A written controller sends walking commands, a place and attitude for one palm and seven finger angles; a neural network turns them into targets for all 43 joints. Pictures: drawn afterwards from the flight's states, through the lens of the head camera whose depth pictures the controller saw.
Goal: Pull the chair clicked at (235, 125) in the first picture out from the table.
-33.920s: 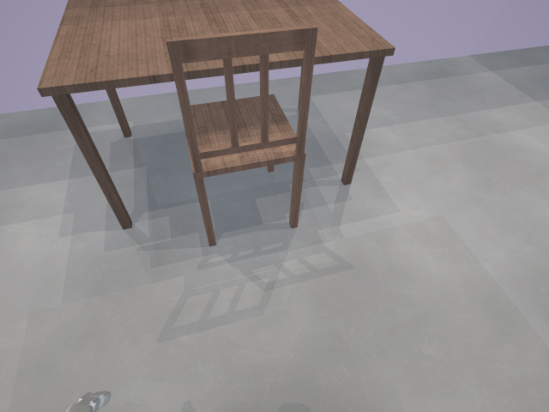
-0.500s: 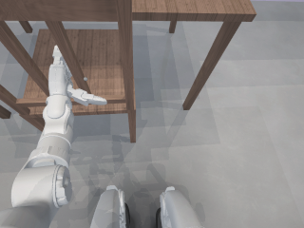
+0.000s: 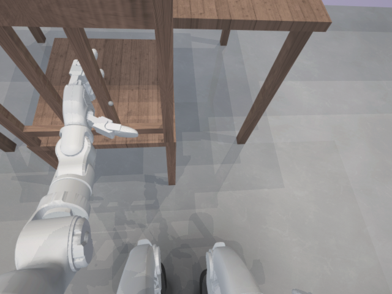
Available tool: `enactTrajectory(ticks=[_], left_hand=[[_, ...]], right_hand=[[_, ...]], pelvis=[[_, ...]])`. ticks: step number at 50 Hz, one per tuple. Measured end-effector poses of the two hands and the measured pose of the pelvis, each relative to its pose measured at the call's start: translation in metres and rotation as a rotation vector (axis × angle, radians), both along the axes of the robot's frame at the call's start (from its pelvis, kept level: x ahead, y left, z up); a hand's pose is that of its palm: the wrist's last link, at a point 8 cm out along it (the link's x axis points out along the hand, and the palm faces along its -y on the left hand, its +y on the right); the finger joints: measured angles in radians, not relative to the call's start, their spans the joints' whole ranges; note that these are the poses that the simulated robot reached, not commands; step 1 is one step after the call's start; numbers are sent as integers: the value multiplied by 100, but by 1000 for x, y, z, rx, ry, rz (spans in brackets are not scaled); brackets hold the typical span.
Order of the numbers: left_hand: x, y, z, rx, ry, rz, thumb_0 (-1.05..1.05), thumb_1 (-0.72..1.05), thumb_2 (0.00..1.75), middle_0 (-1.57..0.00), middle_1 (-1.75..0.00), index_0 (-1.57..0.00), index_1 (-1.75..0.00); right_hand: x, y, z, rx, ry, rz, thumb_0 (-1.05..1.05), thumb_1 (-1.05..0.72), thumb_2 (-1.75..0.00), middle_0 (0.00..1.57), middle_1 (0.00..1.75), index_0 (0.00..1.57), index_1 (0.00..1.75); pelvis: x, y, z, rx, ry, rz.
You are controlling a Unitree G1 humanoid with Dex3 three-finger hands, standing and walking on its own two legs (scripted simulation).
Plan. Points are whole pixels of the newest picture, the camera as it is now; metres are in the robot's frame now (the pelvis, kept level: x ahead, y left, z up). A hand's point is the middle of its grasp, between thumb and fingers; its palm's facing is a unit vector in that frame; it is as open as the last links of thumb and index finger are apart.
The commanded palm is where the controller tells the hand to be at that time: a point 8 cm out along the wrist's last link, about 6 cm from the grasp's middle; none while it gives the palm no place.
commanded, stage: hook a spindle and tug to test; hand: left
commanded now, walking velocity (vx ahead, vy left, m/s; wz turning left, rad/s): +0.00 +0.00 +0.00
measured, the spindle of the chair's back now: (46, 89) +0.52 +0.28 +0.04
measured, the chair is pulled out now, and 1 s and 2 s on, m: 0.00 0.00 0.10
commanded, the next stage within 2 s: step backward, pulling the chair out in 1.24 s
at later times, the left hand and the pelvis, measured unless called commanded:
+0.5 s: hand (109, 101) +0.49 +0.15 +0.04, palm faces +0.06 -1.00 -0.03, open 7.8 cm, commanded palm +0.47 +0.18 +0.03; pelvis +0.00 +0.01 +0.00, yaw +0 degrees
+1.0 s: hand (110, 101) +0.49 +0.15 +0.04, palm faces +0.04 -1.00 -0.02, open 5.4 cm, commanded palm +0.45 +0.19 +0.03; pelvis +0.02 +0.01 +0.01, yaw -1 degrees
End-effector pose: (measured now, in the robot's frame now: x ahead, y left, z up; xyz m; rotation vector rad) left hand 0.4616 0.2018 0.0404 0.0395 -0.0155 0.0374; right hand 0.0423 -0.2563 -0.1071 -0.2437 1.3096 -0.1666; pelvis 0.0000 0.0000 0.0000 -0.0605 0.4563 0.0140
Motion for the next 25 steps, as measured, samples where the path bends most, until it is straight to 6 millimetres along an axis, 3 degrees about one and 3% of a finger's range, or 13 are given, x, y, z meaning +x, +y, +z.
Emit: enactTrajectory(ticks=[6, 11, 18, 25], left_hand=[[1, 1, 0, 8, 7, 1, -1, -48, 31, -25, -67, -24, -67], [0, 1, 0, 3, 11, 7, -1, -36, 36, -34, -93, -32, -93], [3, 2, 0, 2, 8, 19, -1, -6, 49, -44, -126, -41, -126], [5, 2, -1, -7, 9, 19, 0, 31, 65, -47, -138, -44, -140]], right_hand=[[0, 1, 0, 1, -8, -5, 1, -90, -90, 20, 30, 20, 30], [-2, 4, -1, 8, -3, -6, 1, -90, -90, 20, 30, 20, 30], [-6, 7, -3, 11, 14, -3, 1, -90, -90, 20, 30, 20, 30], [-7, 8, -2, 10, 28, -7, 1, -90, -90, 20, 30, 20, 30]], pelvis=[[-1, 1, -1, -1, -1, -1], [-1, 2, -1, -1, -1, -1], [-1, 4, -1, -2, 5, 1], [1, 5, 0, -4, 7, 2]])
